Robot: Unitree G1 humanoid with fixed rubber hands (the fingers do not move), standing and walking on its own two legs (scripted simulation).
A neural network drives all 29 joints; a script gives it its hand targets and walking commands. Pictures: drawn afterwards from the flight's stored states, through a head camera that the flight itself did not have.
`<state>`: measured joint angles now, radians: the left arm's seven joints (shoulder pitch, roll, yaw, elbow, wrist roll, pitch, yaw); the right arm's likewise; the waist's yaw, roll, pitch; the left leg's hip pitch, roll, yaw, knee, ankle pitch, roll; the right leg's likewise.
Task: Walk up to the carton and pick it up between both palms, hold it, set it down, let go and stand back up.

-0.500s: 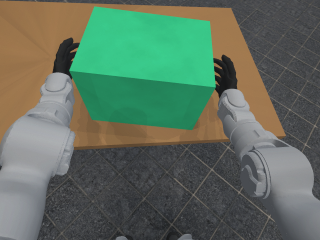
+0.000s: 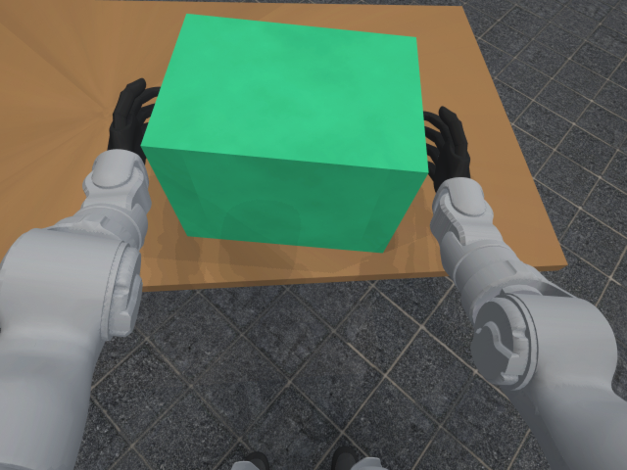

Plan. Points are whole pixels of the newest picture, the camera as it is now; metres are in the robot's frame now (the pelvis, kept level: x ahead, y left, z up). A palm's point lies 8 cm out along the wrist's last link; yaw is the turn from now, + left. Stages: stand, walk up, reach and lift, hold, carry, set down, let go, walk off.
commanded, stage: reach and lift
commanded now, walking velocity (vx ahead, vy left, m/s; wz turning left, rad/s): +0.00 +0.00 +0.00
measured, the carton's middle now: (293, 144) +0.56 +0.03 +0.02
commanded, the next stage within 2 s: none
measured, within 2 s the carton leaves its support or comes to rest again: leaves its support in 1.98 s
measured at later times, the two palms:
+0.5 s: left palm (130, 165) +0.49 +0.22 +0.06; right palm (446, 185) +0.48 -0.17 +0.05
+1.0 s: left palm (132, 168) +0.49 +0.22 +0.05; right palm (446, 189) +0.47 -0.17 +0.04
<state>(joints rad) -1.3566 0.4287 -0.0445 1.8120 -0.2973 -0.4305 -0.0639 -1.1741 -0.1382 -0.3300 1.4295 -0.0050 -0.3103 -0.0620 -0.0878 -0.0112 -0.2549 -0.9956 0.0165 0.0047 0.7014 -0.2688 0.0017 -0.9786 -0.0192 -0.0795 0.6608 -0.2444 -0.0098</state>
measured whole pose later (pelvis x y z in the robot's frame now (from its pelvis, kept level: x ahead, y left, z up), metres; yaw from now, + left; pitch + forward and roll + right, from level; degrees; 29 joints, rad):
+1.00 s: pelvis +0.00 +0.01 +0.01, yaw -1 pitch +34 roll -2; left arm -1.24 0.35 0.15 1.78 -0.17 -0.75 0.00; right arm -1.13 -0.20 -0.50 1.62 -0.21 -0.77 -0.03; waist -0.01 0.01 -0.23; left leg -0.96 0.04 0.06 0.55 -0.19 0.02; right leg -0.93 -0.01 -0.08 0.47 -0.14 0.00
